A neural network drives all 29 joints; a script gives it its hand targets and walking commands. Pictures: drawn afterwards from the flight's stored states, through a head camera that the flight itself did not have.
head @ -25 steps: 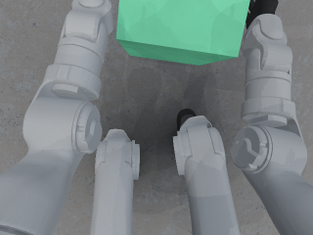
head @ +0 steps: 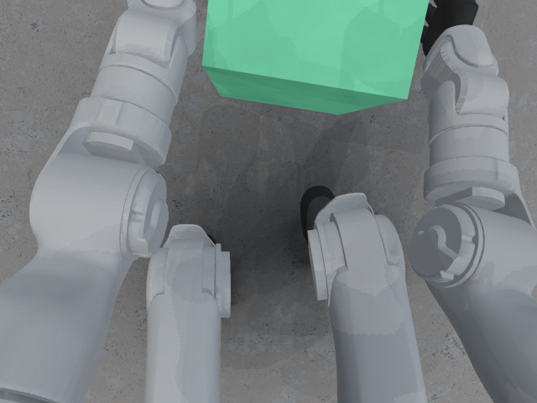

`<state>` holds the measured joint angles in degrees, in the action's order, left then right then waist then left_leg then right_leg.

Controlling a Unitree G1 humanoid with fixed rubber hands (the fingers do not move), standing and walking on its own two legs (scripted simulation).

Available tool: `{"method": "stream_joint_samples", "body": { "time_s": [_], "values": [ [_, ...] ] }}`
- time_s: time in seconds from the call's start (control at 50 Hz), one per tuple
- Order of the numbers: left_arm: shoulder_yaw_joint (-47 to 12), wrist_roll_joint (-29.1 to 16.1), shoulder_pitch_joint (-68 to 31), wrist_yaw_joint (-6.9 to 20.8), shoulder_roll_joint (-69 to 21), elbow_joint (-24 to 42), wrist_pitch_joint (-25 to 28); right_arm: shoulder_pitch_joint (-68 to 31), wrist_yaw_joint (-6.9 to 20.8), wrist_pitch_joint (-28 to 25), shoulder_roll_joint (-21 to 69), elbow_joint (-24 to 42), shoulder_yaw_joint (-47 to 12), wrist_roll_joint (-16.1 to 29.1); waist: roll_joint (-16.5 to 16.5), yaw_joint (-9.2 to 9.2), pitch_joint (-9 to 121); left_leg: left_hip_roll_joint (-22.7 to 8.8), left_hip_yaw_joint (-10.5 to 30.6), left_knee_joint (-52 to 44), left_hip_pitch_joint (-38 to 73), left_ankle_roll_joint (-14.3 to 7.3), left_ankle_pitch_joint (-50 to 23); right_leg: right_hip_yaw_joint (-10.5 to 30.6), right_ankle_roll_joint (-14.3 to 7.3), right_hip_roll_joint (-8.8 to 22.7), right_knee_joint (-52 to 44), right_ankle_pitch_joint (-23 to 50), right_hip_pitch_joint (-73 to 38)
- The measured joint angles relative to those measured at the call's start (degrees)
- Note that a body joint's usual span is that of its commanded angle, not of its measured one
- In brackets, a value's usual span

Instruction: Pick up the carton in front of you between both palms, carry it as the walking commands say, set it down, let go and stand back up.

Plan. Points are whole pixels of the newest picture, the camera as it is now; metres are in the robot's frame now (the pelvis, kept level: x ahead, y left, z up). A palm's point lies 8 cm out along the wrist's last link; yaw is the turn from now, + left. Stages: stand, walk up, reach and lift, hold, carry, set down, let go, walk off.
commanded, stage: set down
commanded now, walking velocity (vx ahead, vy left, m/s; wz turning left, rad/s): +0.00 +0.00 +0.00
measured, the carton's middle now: (302, 18) +0.53 -0.13 -0.26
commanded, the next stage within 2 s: let go in 1.98 s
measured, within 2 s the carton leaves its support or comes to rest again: rests again in 0.24 s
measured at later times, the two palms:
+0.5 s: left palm out of the picture +0.57 +0.02 -0.19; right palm (445, 31) +0.48 -0.28 -0.19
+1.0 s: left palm out of the picture +0.59 +0.05 -0.20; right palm (465, 30) +0.48 -0.31 -0.20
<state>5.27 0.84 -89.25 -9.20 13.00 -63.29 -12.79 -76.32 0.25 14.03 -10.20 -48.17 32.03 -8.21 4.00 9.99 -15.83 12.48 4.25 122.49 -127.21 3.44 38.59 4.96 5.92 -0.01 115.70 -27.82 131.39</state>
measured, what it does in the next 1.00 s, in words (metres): stands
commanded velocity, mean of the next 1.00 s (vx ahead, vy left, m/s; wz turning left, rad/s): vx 0.00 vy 0.00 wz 0.00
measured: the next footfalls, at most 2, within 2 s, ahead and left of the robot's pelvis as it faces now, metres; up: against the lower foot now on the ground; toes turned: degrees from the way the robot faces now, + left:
none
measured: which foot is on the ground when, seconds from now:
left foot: down 0.00-1.00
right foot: down 0.00-1.00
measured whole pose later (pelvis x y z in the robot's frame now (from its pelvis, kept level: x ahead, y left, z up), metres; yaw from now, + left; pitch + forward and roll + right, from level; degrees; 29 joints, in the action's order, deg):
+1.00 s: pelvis -0.01 -0.01 -0.02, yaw -1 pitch +37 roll -2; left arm -6.9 -10.6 -93.2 -5.4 25.3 -61.6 -8.2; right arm -83.1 -3.8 1.6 -20.7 -63.5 22.7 7.8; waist 1.2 9.1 -26.2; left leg 6.8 4.3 127.0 -125.9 3.3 38.4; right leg 0.4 1.7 2.7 119.7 -26.8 130.3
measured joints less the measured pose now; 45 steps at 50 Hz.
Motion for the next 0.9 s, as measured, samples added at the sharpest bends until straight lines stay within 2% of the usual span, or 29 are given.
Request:
{"method": "stream_joint_samples", "body": {
  "time_s": [0.2,0.52,0.64,0.74,0.82,0.9],
  "values": [
    [0.5,0.9,-1.2,2.3,0.4,-1.4,1.1,-1.8,0.8,-1.0,-1.9,-3.5,-0.1,-0.5,-0.7,-0.15,-2.3,-0.8,-0.2,1.2,0.5,-0.2,0.2,-0.5,-0.5,0.4,1.2,-0.2,-0.5],
    [5.4,6.2,-1.6,6.2,-0.1,-1.1,2.2,-3.2,3.6,-2.2,-3.1,-6.4,2.1,-1.9,-1.3,-0.36,-4.2,-2.1,-0.5,3.1,0.5,-0.9,0.3,-1.2,-0.7,0.6,2.7,-0.3,-0.9],
    [4.7,6.5,-2.1,6.9,0.2,-0.8,2.6,-4.5,4.0,-3.5,-3.4,-8.2,3.4,-2.1,-1.7,-0.4,-5.4,-2.7,-0.7,3.6,0.8,-1.2,0.2,-1.3,-0.4,0.6,2.9,-0.2,-1.3],
    [-0.5,2.9,-2.8,5.8,3.0,-1.4,4.0,-6.4,1.7,-7.9,-4.3,-13.7,3.0,-0.1,-2.8,-0.4,-7.8,-3.4,-0.4,3.9,1.5,-0.9,0.2,-2.0,-0.8,0.7,3.0,0.1,-2.0],
    [-5.7,-2.7,-3.4,4.1,7.3,-2.3,4.8,-6.9,-1.9,-11.3,-6.6,-17.7,-0.5,5.3,-3.3,-0.64,-9.6,-4.3,-0.2,4.0,1.7,-0.6,0.2,-2.9,-1.8,1.3,3.2,0.4,-2.0],
    [-10.6,-8.5,-3.6,4.0,11.0,-1.3,5.2,-7.0,-3.2,-13.0,-9.2,-18.4,-5.1,11.1,-3.0,-0.81,-10.4,-5.0,-0.3,4.3,1.3,-0.5,0.0,-3.7,-3.1,2.3,3.7,0.5,-1.4]
  ]
}}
